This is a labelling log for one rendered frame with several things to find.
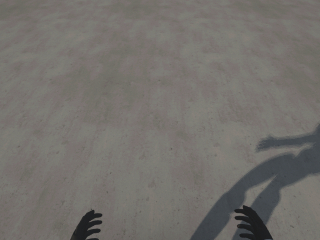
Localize left robot hand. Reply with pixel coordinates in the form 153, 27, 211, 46
70, 210, 102, 240

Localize right robot hand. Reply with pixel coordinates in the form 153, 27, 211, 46
234, 205, 273, 240

